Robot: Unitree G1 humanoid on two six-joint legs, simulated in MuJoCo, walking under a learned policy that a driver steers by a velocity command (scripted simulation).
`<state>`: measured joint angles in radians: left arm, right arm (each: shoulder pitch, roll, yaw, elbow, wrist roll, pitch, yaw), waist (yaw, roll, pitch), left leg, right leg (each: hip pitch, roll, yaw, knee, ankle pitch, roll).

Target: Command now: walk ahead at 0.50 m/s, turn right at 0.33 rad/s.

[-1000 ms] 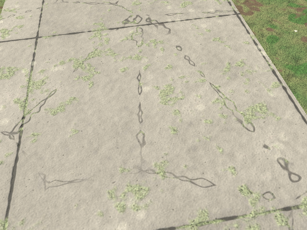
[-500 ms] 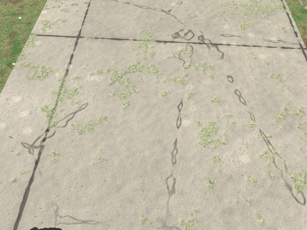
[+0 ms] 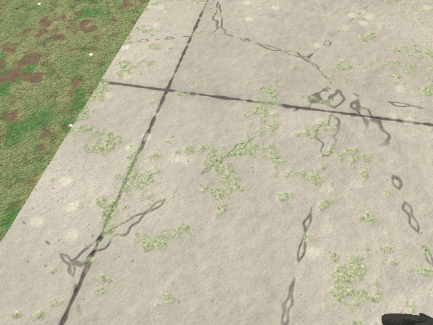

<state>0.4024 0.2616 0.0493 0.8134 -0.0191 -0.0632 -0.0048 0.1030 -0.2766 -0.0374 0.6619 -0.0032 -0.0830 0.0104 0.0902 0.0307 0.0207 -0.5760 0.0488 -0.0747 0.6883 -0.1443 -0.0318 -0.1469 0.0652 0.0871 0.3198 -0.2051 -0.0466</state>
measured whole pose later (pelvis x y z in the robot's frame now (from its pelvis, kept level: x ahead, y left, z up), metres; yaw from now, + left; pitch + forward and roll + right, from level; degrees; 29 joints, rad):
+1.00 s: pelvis +0.40 -0.07 -0.01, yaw -17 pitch +1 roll -2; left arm 0.11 0.24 0.04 0.77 0.02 -0.01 0.02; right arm 0.21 -0.29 -0.06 0.82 0.01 0.04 -0.03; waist -0.01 0.03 0.04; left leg -0.48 0.10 -0.02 0.85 -0.34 -0.07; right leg -0.26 0.02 -0.15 0.39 -0.15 -0.07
